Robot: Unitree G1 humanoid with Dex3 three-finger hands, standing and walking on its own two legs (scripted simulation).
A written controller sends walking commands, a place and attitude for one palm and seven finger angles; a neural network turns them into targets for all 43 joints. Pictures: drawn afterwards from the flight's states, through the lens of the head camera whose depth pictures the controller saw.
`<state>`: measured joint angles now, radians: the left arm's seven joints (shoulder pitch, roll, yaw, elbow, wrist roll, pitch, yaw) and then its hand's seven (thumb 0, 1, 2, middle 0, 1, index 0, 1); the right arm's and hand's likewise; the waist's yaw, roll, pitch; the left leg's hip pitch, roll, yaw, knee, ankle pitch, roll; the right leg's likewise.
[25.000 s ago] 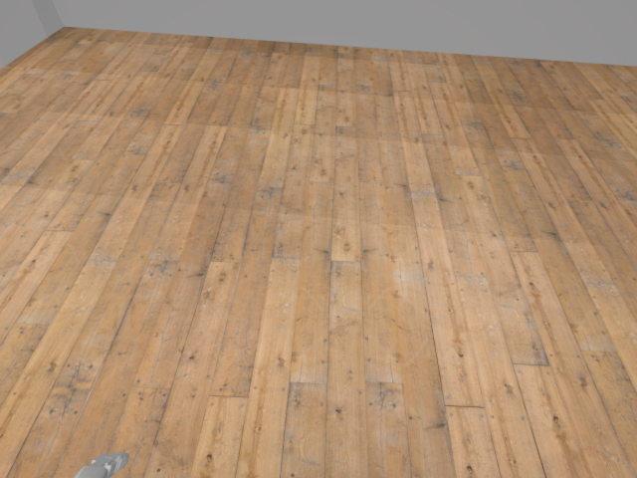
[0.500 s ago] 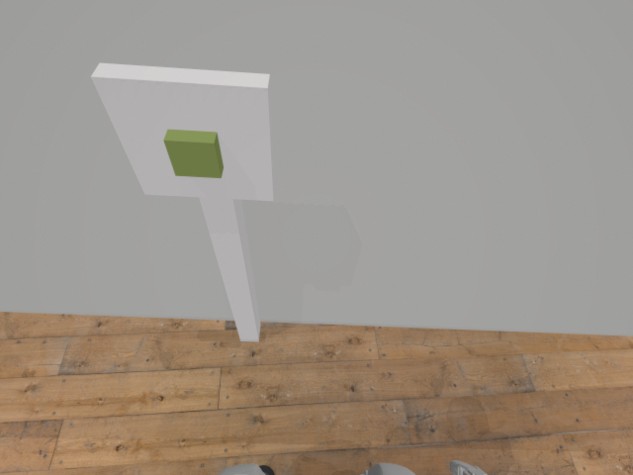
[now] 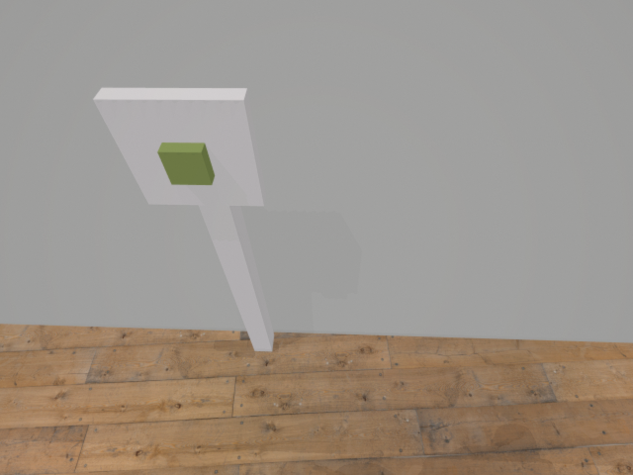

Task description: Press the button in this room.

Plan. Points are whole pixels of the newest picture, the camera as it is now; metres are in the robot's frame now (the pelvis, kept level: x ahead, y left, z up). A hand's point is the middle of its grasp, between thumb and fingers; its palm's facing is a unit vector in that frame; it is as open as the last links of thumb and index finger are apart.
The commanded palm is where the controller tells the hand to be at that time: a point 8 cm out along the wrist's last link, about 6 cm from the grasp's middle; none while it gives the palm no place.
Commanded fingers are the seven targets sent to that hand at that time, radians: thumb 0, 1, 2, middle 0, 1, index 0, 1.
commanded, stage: come to a stop and stand still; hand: left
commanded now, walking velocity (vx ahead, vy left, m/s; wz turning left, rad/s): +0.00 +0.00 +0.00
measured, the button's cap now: (188, 162) +0.53 +0.25 +0.08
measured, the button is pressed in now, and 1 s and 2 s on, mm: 0 0 0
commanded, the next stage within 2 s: look again from close up in 1.24 s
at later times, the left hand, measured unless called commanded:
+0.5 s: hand out of the picture +0.05 +0.27 -0.17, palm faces +0.04 -0.96 -0.28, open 7.4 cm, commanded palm none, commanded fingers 0.00 0.90 0.90 -0.20 -0.30 -0.20 -0.30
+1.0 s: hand out of the picture +0.01 +0.25 -0.16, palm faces -0.01 -0.95 -0.32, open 7.4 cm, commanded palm none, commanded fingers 0.00 0.90 0.90 -0.20 -0.30 -0.20 -0.30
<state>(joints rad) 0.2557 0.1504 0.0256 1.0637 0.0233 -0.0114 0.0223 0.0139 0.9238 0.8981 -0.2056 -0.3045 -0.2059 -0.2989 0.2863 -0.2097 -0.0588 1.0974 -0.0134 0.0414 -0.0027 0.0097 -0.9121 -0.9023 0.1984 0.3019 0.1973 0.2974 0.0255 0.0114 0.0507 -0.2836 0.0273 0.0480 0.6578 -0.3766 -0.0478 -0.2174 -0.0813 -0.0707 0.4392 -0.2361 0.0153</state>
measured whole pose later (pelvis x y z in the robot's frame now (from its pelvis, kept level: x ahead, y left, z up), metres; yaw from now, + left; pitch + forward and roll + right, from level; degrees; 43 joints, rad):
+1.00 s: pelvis -0.04 +0.01 +0.00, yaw +0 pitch -3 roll +0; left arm 0.21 0.31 -0.01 1.07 0.01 0.00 0.00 0.01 0.91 0.90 -0.20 -0.30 -0.20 -0.30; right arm 0.21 -0.33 -0.02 1.08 -0.02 0.00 0.01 0.01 -0.91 -0.90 0.20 0.30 0.20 0.30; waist 0.00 0.02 0.02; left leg -0.16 0.03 0.04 0.41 -0.20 -0.01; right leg -0.19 -0.07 -0.07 0.41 -0.17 0.03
